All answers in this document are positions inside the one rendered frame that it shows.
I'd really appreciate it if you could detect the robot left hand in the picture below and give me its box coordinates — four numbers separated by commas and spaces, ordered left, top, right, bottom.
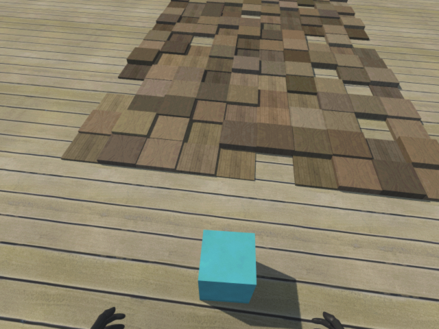
91, 307, 126, 329

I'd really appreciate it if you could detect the carton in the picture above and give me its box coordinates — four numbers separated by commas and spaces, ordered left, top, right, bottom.
198, 230, 257, 304

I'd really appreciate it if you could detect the robot right hand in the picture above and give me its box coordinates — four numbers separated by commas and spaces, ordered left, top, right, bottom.
312, 312, 344, 329

